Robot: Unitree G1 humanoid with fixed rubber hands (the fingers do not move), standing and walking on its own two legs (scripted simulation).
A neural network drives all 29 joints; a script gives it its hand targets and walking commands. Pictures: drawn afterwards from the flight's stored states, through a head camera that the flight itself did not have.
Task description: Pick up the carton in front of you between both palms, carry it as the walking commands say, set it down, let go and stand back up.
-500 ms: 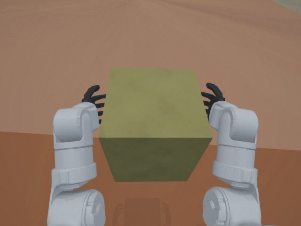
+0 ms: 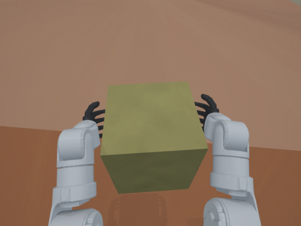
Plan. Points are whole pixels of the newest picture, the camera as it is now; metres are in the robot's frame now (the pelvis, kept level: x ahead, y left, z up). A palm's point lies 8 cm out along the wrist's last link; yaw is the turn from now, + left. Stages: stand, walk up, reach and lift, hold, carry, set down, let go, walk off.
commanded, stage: carry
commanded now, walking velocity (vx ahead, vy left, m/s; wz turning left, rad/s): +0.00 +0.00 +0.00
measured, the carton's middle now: (151, 140) +0.35 +0.01 +0.06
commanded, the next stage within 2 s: none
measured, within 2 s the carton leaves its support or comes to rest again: neither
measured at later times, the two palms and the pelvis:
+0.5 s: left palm (79, 126) +0.33 +0.19 +0.13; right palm (201, 124) +0.34 -0.11 +0.14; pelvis +0.00 +0.03 +0.00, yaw +0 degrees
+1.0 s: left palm (78, 129) +0.32 +0.18 +0.13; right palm (203, 129) +0.32 -0.12 +0.14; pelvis -0.01 +0.03 +0.00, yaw +0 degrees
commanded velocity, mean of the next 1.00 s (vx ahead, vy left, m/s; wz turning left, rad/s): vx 0.00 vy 0.00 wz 0.00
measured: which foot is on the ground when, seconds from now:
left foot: down 0.00-1.00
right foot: down 0.00-1.00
